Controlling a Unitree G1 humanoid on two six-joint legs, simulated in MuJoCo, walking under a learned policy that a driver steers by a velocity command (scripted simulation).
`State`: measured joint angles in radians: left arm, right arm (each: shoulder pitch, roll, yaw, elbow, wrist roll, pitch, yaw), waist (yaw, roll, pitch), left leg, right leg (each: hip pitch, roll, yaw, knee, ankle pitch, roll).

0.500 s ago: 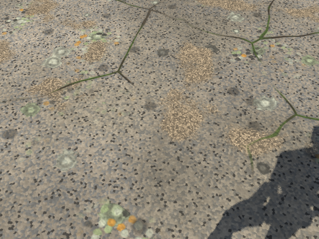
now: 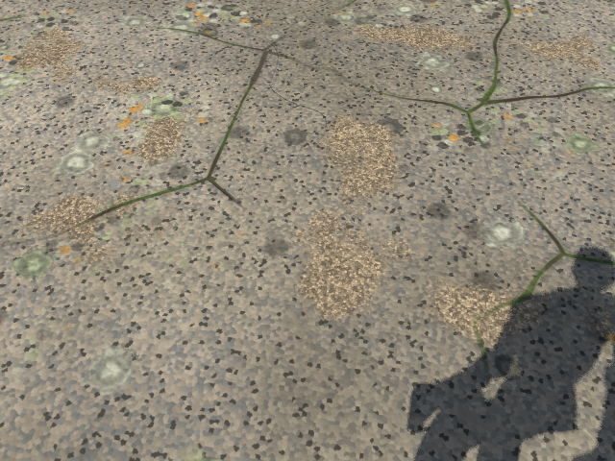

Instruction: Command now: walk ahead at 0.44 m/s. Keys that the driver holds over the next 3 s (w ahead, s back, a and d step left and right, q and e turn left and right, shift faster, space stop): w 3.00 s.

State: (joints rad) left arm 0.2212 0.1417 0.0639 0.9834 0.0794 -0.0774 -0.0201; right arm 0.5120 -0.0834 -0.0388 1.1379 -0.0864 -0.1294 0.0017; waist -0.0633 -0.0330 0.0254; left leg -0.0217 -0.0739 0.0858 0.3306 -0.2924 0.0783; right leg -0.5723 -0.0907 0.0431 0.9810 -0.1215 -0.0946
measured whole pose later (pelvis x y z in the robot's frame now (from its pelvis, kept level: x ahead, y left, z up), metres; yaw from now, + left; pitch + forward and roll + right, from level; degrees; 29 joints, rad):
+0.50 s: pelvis +0.30 -0.10 -0.20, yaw +0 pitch +3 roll +0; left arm 0.17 0.21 0.04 1.01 -0.02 -0.08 -0.04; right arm 0.44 -0.18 -0.04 1.04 0.08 -0.09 -0.04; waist -0.06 0.02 0.01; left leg -0.59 0.03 -0.10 1.92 -0.63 0.01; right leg -0.40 -0.01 -0.05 0.58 -0.23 -0.03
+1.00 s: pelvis +0.58 -0.03 -0.19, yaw +0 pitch +3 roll -1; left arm 0.20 0.26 0.06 0.98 -0.01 -0.08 0.02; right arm 0.31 -0.21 -0.06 0.94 0.00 -0.09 0.02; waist -0.02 -0.03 -0.03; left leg -0.30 -0.03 0.05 0.42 -0.17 0.06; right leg -0.63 -0.08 0.02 1.10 -0.24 -0.06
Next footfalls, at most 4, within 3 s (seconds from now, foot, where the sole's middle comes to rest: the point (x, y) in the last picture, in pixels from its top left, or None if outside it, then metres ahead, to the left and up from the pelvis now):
0.38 right None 0.38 -0.21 -0.97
0.80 left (282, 439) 0.65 0.05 -0.97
1.38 right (361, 326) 0.97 -0.19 -0.97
1.94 left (277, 247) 1.29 0.04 -0.97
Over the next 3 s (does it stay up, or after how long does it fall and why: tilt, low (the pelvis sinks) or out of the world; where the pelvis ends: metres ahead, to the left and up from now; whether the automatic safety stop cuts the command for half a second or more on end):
stays up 1.68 -0.09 -0.19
